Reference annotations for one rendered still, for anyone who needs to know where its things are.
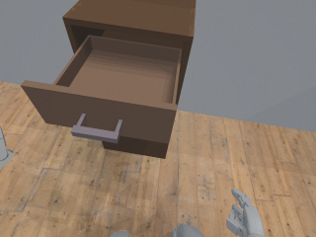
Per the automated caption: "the drawer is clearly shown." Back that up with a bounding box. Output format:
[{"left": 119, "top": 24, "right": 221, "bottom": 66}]
[{"left": 20, "top": 35, "right": 183, "bottom": 144}]

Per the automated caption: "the cabinet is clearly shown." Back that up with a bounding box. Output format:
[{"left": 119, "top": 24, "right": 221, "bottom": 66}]
[{"left": 62, "top": 0, "right": 197, "bottom": 159}]

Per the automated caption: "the handle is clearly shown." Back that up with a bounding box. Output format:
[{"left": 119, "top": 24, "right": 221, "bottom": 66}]
[{"left": 70, "top": 114, "right": 123, "bottom": 144}]

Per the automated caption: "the right robot thigh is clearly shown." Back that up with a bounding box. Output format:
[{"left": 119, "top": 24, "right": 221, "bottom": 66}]
[{"left": 172, "top": 225, "right": 205, "bottom": 237}]

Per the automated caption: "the robot right hand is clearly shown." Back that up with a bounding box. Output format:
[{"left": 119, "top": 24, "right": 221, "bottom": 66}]
[{"left": 226, "top": 188, "right": 266, "bottom": 237}]

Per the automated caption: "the robot left hand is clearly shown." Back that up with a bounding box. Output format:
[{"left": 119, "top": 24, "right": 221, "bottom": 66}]
[{"left": 0, "top": 126, "right": 14, "bottom": 170}]

